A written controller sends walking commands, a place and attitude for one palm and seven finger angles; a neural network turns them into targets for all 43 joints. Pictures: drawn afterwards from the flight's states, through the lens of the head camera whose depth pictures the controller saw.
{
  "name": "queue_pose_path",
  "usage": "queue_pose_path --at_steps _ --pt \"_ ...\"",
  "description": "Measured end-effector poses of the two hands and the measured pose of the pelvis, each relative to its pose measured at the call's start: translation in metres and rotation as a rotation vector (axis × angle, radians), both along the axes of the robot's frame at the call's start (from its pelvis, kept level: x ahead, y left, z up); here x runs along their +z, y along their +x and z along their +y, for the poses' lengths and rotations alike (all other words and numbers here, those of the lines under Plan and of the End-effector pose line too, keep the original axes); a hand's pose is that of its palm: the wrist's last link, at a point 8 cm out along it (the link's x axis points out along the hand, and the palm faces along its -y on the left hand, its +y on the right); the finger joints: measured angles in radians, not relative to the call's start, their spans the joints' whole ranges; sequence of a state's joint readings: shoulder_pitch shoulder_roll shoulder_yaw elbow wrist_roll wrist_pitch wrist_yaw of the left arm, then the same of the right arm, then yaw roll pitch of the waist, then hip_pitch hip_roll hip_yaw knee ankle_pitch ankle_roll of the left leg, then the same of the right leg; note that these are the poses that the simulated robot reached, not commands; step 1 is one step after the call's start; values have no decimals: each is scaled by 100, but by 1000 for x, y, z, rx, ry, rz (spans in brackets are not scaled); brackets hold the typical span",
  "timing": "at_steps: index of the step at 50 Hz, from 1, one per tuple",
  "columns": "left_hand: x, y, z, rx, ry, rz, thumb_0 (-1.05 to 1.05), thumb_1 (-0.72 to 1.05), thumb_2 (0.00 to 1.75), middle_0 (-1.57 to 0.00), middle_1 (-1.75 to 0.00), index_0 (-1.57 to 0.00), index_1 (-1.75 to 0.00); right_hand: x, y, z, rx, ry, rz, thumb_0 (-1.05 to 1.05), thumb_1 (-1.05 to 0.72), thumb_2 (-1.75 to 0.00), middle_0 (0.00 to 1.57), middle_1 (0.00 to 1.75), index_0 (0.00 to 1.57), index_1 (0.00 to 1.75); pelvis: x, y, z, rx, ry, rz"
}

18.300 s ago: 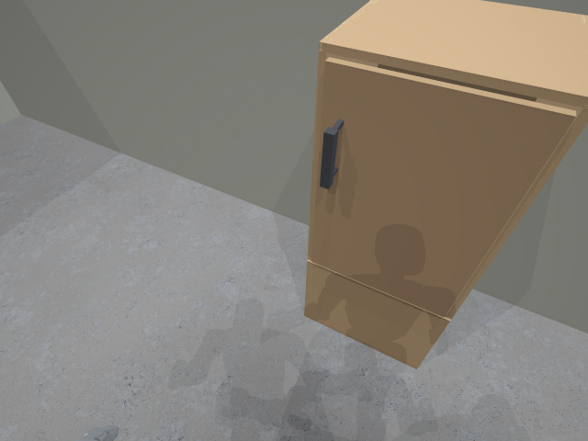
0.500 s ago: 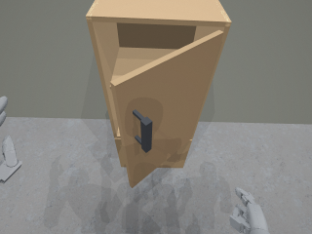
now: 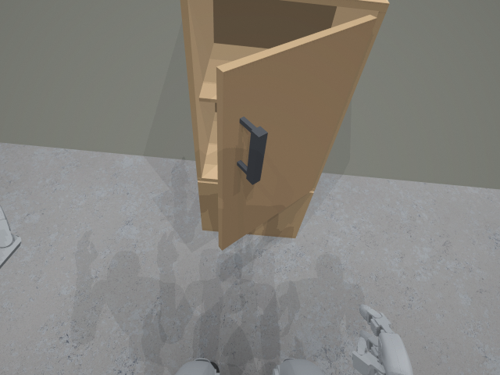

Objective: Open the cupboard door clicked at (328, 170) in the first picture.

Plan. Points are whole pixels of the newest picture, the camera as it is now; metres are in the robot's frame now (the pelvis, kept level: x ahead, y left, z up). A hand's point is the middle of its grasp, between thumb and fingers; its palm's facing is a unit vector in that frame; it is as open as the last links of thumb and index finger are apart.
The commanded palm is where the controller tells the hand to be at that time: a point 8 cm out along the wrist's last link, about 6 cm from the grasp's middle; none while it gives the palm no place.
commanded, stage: stop stepping back and stand still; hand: left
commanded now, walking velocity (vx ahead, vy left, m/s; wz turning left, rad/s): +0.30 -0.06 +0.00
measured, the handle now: (249, 151) +0.50 +0.04 +0.05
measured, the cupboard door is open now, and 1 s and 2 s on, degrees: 42 42 42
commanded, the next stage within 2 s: let the arm hang, fingers relaxed in 0.76 s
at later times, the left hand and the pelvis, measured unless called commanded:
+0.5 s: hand (49, 309) +0.16 +0.22 +0.16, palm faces +0.41 -0.83 -0.39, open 7.4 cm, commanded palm +0.09 +0.26 +0.18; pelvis -0.07 -0.03 -0.01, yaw -4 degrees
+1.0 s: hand out of the picture +0.10 +0.21 -0.03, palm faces +0.03 -0.91 -0.42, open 7.4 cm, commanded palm none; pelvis -0.12 -0.02 +0.00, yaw -3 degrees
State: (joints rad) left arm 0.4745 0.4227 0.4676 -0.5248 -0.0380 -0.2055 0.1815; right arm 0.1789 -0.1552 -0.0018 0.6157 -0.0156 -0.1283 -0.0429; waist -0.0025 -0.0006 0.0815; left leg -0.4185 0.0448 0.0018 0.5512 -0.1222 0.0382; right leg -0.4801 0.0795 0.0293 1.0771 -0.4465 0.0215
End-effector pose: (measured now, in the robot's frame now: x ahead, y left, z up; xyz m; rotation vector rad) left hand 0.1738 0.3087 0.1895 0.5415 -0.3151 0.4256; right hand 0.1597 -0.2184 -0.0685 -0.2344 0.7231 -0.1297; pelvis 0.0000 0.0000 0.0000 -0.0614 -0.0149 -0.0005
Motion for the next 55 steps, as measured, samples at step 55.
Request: queue_pose_path --at_steps 55 --pt "-296 -187 -95 -31 -476 1282 1 91 90 -20 -30 -20 -29 -41 -195 -62 -84 2 284 1 -91 -90 20 30 20 29 -2 -133 -19 -36 53 -22"
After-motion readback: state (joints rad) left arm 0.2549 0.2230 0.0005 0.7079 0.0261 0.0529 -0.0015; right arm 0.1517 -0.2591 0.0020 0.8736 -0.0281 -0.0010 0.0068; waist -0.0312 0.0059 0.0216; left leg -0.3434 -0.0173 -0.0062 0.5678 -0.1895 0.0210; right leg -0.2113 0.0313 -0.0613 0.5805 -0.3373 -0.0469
